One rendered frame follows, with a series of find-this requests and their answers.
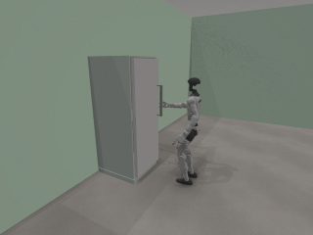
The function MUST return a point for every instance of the left robot upper arm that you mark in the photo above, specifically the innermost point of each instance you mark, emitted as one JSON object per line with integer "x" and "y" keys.
{"x": 192, "y": 103}

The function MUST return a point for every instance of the right robot shin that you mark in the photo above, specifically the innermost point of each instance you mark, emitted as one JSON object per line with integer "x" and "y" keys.
{"x": 189, "y": 160}

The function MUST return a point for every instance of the robot left forearm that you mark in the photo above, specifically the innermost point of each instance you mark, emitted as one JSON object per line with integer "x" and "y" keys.
{"x": 191, "y": 124}

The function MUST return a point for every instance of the robot right forearm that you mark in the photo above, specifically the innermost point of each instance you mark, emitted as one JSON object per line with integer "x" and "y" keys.
{"x": 176, "y": 105}

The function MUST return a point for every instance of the fridge door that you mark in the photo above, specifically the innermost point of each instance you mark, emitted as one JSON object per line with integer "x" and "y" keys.
{"x": 144, "y": 92}

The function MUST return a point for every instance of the handle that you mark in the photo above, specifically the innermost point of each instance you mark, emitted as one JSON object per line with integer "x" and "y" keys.
{"x": 160, "y": 100}

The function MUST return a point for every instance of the left robot hand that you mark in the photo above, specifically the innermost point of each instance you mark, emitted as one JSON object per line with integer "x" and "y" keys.
{"x": 180, "y": 140}

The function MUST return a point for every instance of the right robot hand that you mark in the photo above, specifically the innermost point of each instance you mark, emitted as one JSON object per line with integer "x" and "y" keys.
{"x": 165, "y": 104}

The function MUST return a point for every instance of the humanoid robot head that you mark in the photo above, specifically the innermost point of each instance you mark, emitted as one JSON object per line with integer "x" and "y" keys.
{"x": 193, "y": 81}

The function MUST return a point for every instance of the right robot upper arm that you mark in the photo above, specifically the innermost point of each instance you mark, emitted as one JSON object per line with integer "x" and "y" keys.
{"x": 184, "y": 105}

